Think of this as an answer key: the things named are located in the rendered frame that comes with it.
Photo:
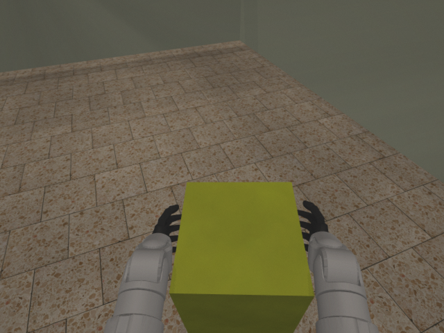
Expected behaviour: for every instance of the robot left forearm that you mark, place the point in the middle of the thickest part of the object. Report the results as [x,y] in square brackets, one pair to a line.
[143,288]

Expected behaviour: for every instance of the carton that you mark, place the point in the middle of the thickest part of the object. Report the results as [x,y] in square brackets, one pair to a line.
[240,263]

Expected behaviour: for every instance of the robot left hand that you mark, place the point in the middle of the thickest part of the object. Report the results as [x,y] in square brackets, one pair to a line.
[163,225]

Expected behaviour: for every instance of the robot right forearm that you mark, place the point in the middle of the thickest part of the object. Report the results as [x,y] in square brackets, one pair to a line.
[339,287]

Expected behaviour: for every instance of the robot right hand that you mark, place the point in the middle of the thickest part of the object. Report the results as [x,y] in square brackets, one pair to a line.
[317,221]

